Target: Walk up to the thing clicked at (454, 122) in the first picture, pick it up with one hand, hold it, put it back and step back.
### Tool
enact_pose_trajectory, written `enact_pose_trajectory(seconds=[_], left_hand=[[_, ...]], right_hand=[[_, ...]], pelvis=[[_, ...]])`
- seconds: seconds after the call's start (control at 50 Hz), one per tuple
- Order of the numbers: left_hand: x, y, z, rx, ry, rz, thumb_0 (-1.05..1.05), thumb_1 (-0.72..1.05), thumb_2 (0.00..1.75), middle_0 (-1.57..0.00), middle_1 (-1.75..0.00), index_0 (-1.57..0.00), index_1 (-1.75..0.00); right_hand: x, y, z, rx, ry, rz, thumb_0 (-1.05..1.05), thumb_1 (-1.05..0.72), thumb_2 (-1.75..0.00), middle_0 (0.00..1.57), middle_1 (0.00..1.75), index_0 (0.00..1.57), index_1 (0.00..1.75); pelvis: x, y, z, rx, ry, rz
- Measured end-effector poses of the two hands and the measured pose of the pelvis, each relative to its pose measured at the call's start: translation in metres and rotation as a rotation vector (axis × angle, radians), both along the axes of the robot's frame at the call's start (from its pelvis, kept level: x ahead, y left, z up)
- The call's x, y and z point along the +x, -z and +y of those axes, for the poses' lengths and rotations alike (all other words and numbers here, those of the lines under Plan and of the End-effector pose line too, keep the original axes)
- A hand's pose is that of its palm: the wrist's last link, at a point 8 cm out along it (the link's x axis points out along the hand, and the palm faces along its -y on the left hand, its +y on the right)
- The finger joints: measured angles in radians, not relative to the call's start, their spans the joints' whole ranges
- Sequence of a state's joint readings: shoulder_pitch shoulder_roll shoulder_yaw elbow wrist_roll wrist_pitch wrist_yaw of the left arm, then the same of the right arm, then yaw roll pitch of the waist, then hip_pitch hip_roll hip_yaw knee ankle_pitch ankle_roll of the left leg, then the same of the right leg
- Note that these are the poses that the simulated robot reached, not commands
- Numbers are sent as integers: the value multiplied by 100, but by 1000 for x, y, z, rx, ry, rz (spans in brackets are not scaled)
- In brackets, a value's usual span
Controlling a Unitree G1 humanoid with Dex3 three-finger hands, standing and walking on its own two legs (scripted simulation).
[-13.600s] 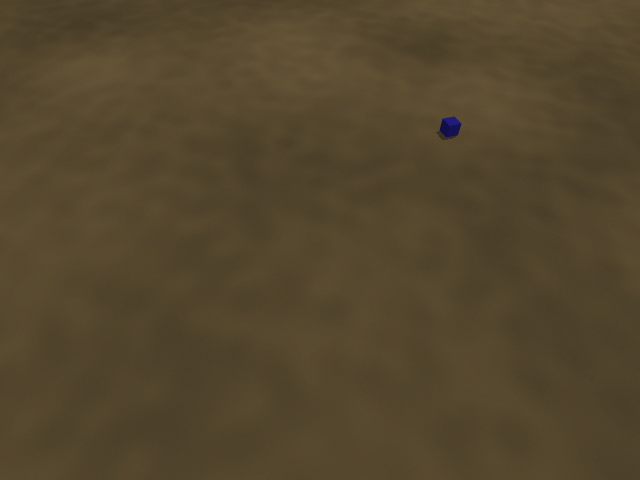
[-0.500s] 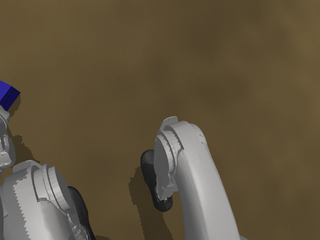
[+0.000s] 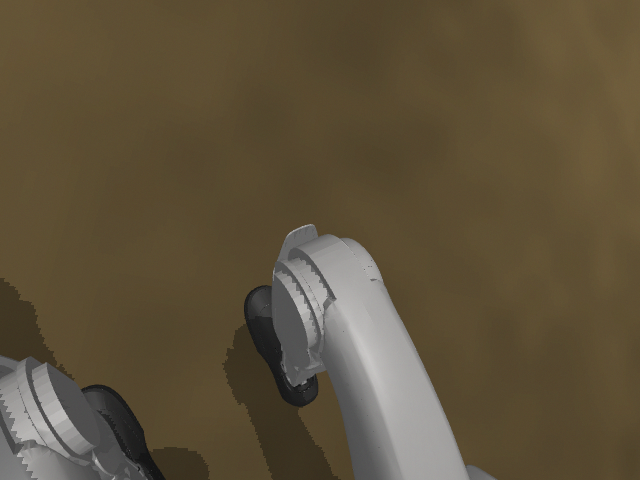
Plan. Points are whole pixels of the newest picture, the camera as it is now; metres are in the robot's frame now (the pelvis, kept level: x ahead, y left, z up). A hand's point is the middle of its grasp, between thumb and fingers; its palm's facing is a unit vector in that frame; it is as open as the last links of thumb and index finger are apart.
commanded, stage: rest palm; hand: left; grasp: from above
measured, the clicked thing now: out of the picture +0.48 +0.30 -0.28
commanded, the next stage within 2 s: close in 0.36 s
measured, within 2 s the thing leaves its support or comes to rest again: neither
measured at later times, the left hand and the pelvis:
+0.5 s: hand out of the picture +0.49 +0.27 -0.25, palm faces -0.25 -0.34 -0.91, open 13.6 cm; pelvis +0.00 +0.01 +0.00, yaw -2 degrees
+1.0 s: hand out of the picture +0.50 +0.28 -0.25, palm faces -0.23 -0.34 -0.91, open 12.3 cm; pelvis +0.00 +0.01 +0.01, yaw -3 degrees
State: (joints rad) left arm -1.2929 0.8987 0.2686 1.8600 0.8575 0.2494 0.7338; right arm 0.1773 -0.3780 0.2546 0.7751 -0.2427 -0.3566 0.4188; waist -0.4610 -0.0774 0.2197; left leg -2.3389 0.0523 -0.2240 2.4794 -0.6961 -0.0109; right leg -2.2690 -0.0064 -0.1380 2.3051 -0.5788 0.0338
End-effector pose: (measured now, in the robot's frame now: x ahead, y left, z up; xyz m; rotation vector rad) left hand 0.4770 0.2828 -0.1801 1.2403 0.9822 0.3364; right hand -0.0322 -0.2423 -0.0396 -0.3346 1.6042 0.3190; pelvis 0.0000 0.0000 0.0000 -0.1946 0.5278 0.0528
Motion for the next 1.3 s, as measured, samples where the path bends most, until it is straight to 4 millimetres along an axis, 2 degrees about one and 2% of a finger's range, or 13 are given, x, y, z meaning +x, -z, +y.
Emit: enact_pose_trajectory(seconds=[0.1, 0.2, 0.38, 0.64, 0.98, 1.3], left_hand=[[-2, 6, 1, -9, 12, -12, 0, -54, 97, -12, -106, -12, -106], [4, 7, -2, -12, 19, -31, 0, -55, 98, -13, -105, -12, -106], [14, 7, -6, -3, 21, -36, 0, -53, 102, -14, -107, -13, -108], [11, 20, -4, 2, -17, -36, 0, -44, 100, -18, -108, -18, -108], [25, 13, -3, 5, -33, -49, 0, -32, 95, -25, -107, -26, -106], [18, 21, 1, -4, -43, -32, 0, -23, 89, -35, -99, -36, -98]], right_hand=[[-8, -2, 12, 8, 10, 16, 0, -92, -91, 19, 30, 19, 30], [-7, -4, 18, 19, -4, 7, 0, -92, -91, 20, 30, 19, 30], [2, -10, 16, 16, -36, -22, 0, -93, -91, 19, 30, 19, 30], [7, -17, 13, 10, -78, -11, 0, -92, -91, 19, 30, 19, 30], [2, -26, 16, -22, -57, -7, 1, -92, -91, 19, 30, 19, 30], [1, -33, 17, -36, -65, 15, 1, -92, -91, 20, 30, 19, 30]], pelvis=[[-1, 0, 2, -10, 0, -10], [-1, 0, 3, -23, -2, -17], [1, -2, 6, -38, 3, -21], [-2, -3, 5, -44, 4, -34], [-2, -7, 8, -58, 11, -23], [-4, -12, 8, -62, 14, -22]])
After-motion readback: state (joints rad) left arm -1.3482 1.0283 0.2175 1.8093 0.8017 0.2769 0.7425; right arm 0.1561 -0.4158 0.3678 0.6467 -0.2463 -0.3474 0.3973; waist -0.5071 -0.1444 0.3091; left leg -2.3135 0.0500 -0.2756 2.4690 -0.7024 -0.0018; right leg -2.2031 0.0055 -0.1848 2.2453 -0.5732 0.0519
